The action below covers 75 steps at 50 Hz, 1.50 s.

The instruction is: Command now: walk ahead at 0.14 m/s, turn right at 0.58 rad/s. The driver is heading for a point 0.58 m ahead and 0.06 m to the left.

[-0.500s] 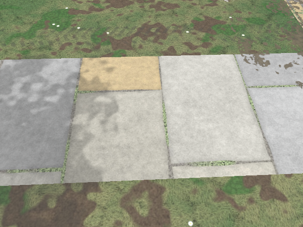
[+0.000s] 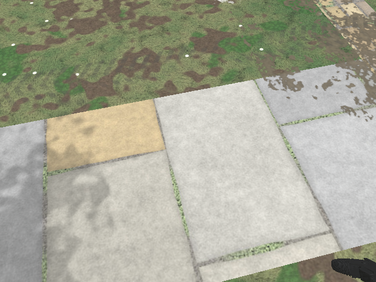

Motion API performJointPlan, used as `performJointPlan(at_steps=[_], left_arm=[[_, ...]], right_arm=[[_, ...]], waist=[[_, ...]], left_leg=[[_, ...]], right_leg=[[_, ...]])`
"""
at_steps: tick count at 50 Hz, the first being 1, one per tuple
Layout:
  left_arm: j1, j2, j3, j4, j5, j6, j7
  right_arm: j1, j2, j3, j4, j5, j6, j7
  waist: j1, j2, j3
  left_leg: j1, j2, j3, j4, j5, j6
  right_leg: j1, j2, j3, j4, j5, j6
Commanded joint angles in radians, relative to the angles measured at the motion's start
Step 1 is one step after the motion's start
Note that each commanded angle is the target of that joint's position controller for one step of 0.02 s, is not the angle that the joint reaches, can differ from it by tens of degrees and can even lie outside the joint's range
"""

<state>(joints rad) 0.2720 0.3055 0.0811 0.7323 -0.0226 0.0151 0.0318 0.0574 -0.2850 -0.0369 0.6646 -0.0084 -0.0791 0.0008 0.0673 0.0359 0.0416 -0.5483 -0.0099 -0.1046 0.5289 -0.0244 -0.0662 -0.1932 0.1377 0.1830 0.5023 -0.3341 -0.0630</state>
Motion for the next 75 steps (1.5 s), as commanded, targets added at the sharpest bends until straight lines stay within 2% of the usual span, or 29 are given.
performJointPlan(at_steps=[1, 2, 3, 4, 6, 8, 14, 20, 21, 22, 23, 25, 28, 38, 42, 43, 44, 45, 47, 49, 55, 60, 65, 66, 67, 68, 69, 72, 75], left_arm=[[-0.071, 0.102, 0.023, -0.086, 0.004, -0.006, 0.009], [-0.047, 0.044, 0.003, -0.108, 0.022, -0.012, 0.006], [0.147, 0.011, -0.008, -0.102, 0.015, -0.017, 0.001], [0.205, 0.123, 0.011, -0.070, 0.006, -0.011, -0.006], [0.038, 0.181, 0.036, -0.070, -0.003, 0.028, 0.007], [0.001, 0.133, 0.028, -0.089, 0.002, 0.052, 0.014], [-0.021, 0.046, -0.008, -0.094, 0.021, 0.037, 0.004], [0.067, 0.062, -0.007, -0.036, 0.029, 0.017, -0.025], [0.124, 0.091, -0.003, -0.026, 0.033, 0.008, -0.020], [0.167, 0.188, 0.021, -0.013, 0.031, 0.005, -0.016], [0.141, 0.233, 0.035, -0.021, 0.044, -0.014, -0.018], [0.049, 0.133, 0.005, -0.032, 0.035, -0.060, -0.009], [0.065, 0.091, -0.006, -0.019, 0.023, -0.080, -0.007], [0.136, 0.159, 0.028, 0.041, 0.007, -0.085, -0.019], [0.092, 0.181, 0.035, 0.037, 0.004, -0.067, -0.011], [0.111, 0.157, 0.023, 0.023, 0.018, -0.068, -0.002], [0.151, 0.070, -0.012, -0.047, 0.041, -0.088, -0.007], [0.117, 0.061, -0.021, -0.039, 0.033, -0.124, -0.015], [-0.010, 0.131, -0.006, -0.074, -0.012, -0.158, -0.031], [-0.017, 0.126, 0.003, -0.071, 0.027, -0.156, -0.020], [-0.083, 0.066, -0.012, -0.099, 0.046, -0.118, -0.019], [-0.218, 0.039, -0.026, -0.120, 0.032, -0.137, -0.048], [-0.090, 0.099, 0.004, -0.087, 0.056, -0.147, -0.051], [-0.044, 0.152, 0.011, -0.095, 0.075, -0.153, -0.046], [-0.001, 0.155, 0.008, -0.093, 0.080, -0.137, -0.040], [0.041, 0.074, -0.010, -0.067, 0.048, -0.120, -0.047], [0.000, 0.059, -0.017, -0.073, 0.027, -0.106, -0.052], [-0.184, 0.034, -0.036, -0.083, 0.043, -0.074, -0.052], [-0.207, 0.055, -0.025, -0.065, 0.054, -0.057, -0.043]], right_arm=[[0.101, -0.139, -0.054, -0.043, -0.013, -0.026, -0.003], [0.155, -0.193, -0.062, -0.049, -0.033, -0.027, -0.014], [0.157, -0.211, -0.060, -0.057, -0.060, -0.010, -0.017], [0.145, -0.174, -0.062, -0.056, -0.019, 0.007, -0.016], [0.086, -0.088, -0.035, -0.077, -0.016, 0.033, -0.022], [0.037, -0.097, -0.030, -0.071, -0.019, 0.050, -0.023], [0.034, -0.112, -0.039, -0.036, -0.007, 0.058, -0.018], [0.071, -0.131, -0.038, 0.012, 0.029, 0.069, -0.003], [0.042, -0.077, -0.022, -0.001, 0.022, 0.062, 0.001], [0.014, -0.007, -0.006, -0.036, 0.015, 0.043, 0.007], [-0.058, -0.105, -0.035, -0.059, 0.034, 0.025, 0.002], [0.020, -0.135, -0.056, -0.021, 0.037, 0.011, 0.004], [0.035, -0.093, -0.050, 0.013, 0.018, 0.004, 0.018], [-0.092, -0.061, -0.016, -0.053, 0.035, 0.021, 0.060], [0.115, -0.133, -0.055, -0.016, 0.027, 0.020, 0.060], [0.278, -0.194, -0.087, 0.024, 0.035, 0.025, 0.049], [0.388, -0.327, -0.119, 0.029, 0.033, 0.029, 0.036], [0.396, -0.274, -0.095, 0.021, 0.038, 0.023, 0.037], [0.304, -0.191, -0.068, 0.012, 0.024, 0.013, 0.033], [0.197, -0.142, -0.052, -0.016, 0.012, 0.013, 0.028], [0.174, -0.154, -0.058, -0.012, 0.014, 0.007, -0.001], [0.276, -0.153, -0.057, 0.049, 0.026, 0.031, -0.021], [0.236, -0.118, -0.048, 0.055, 0.016, 0.047, -0.024], [0.282, -0.079, -0.035, 0.038, 0.000, 0.044, -0.020], [0.438, -0.035, -0.016, 0.071, 0.002, 0.039, -0.018], [0.473, -0.083, -0.018, 0.090, 0.015, 0.047, -0.012], [0.397, -0.139, -0.035, 0.082, 0.025, 0.066, -0.014], [0.265, -0.112, -0.040, 0.058, 0.016, 0.128, -0.032], [0.305, -0.048, -0.023, 0.095, 0.005, 0.129, -0.039]], waist=[[-0.101, -0.147, -0.157], [-0.103, -0.013, -0.259], [-0.014, 0.245, -0.355], [-0.012, 0.216, -0.384], [-0.063, 0.052, -0.221], [-0.048, 0.074, -0.122], [-0.065, 0.121, -0.171], [-0.017, 0.106, -0.096], [0.006, 0.007, -0.080], [0.007, -0.246, -0.063], [0.042, -0.253, 0.052], [-0.033, -0.217, 0.080], [-0.028, -0.164, 0.028], [0.028, -0.147, 0.077], [-0.107, -0.123, -0.066], [-0.174, -0.076, -0.177], [-0.176, 0.191, -0.303], [-0.178, 0.197, -0.410], [-0.166, 0.067, -0.190], [-0.089, 0.009, -0.095], [-0.060, 0.028, -0.018], [-0.131, 0.051, -0.062], [-0.041, 0.043, -0.121], [-0.051, -0.060, -0.232], [-0.073, -0.257, -0.367], [-0.064, -0.268, -0.450], [-0.050, -0.167, -0.358], [-0.095, -0.143, -0.131], [-0.106, -0.200, -0.120]], left_leg=[[0.278, 0.022, 0.013, -0.138, 0.152, 0.057], [0.488, 0.210, -0.138, -0.106, 0.451, 0.127], [0.714, 0.458, -0.458, -0.096, 0.697, 0.329], [0.678, 0.501, -0.570, -0.121, 0.432, 0.383], [0.509, 0.341, -0.310, -0.154, 0.132, 0.294], [0.333, 0.258, -0.181, -0.213, 0.033, 0.274], [0.329, 0.243, -0.066, -0.226, 0.095, 0.310], [0.096, 0.188, -0.057, -0.267, -0.612, 0.198], [-0.013, 0.134, 0.002, -0.108, -0.587, 0.138], [-0.180, -0.015, 0.191, 0.191, -0.502, 0.058], [-0.276, 0.013, 0.095, 0.346, -0.490, 0.068], [-0.321, 0.063, 0.040, 0.434, -0.335, 0.081], [-0.288, 0.076, 0.067, 0.407, -0.153, 0.061], [-0.108, 0.067, 0.116, 0.088, -0.083, 0.096], [0.245, -0.039, 0.212, 0.020, -0.130, 0.181], [0.518, -0.031, 0.146, 0.032, -0.123, 0.217], [0.879, 0.242, -0.385, -0.054, -0.327, 0.393], [0.946, 0.345, -0.732, -0.250, -0.444, 0.447], [0.737, 0.286, -0.473, -0.251, -0.344, 0.368], [0.495, 0.208, -0.309, -0.282, -0.172, 0.334], [0.277, 0.124, -0.118, -0.319, 0.203, 0.328], [0.314, 0.109, -0.088, -0.234, 0.244, 0.255], [0.445, 0.102, -0.145, 0.024, 0.321, 0.189], [0.356, 0.030, -0.125, 0.201, 0.133, 0.147], [0.141, -0.079, -0.074, 0.500, -0.414, 0.072], [0.073, -0.069, -0.090, 0.618, -0.692, 0.042], [0.036, -0.030, -0.094, 0.676, -0.650, 0.021], [0.092, 0.053, -0.019, 0.499, -0.527, -0.010], [0.271, 0.033, 0.055, 0.261, -0.452, -0.009]], right_leg=[[-0.004, -0.164, 0.188, 0.120, 0.419, -0.041], [-0.103, -0.088, 0.106, 0.351, 0.154, 0.008], [-0.331, 0.041, 0.028, 0.590, -0.422, 0.064], [-0.387, -0.053, 0.014, 0.735, -0.373, 0.098], [-0.424, -0.106, -0.043, 0.795, -0.224, 0.139], [-0.364, -0.122, -0.071, 0.745, -0.157, 0.150], [-0.177, -0.146, -0.139, 0.368, -0.102, 0.132], [0.132, -0.111, -0.228, -0.019, -0.009, 0.009], [0.204, -0.228, -0.059, -0.120, -0.131, -0.048], [0.218, -0.430, 0.260, -0.264, -0.405, -0.162], [0.095, -0.518, 0.456, -0.391, -0.490, -0.251], [0.134, -0.453, 0.324, -0.378, -0.319, -0.190], [0.199, -0.382, 0.116, -0.374, -0.038, -0.126], [0.189, -0.426, -0.143, -0.356, 0.171, -0.096], [0.178, -0.380, -0.276, -0.021, 0.751, -0.028], [0.032, -0.337, -0.321, 0.224, 0.751, 0.014], [-0.398, -0.186, -0.336, 0.653, 0.307, 0.105], [-0.539, -0.101, -0.118, 0.814, -0.205, 0.104], [-0.633, -0.205, -0.090, 0.819, -0.074, 0.057], [-0.520, -0.263, -0.094, 0.664, 0.037, 0.057], [-0.427, -0.225, -0.143, 0.354, 0.249, 0.131], [-0.268, -0.140, -0.158, 0.060, 0.525, 0.110], [-0.102, -0.144, -0.146, -0.095, 0.542, 0.021], [0.124, -0.279, -0.041, -0.027, 0.900, -0.038], [0.406, -0.496, 0.199, 0.013, 1.138, -0.219], [0.428, -0.553, 0.341, -0.019, 0.955, -0.274], [0.326, -0.512, 0.326, -0.072, 0.673, -0.239], [-0.028, -0.385, 0.157, -0.209, 0.214, -0.136], [-0.142, -0.303, 0.023, -0.232, 0.205, -0.120]])
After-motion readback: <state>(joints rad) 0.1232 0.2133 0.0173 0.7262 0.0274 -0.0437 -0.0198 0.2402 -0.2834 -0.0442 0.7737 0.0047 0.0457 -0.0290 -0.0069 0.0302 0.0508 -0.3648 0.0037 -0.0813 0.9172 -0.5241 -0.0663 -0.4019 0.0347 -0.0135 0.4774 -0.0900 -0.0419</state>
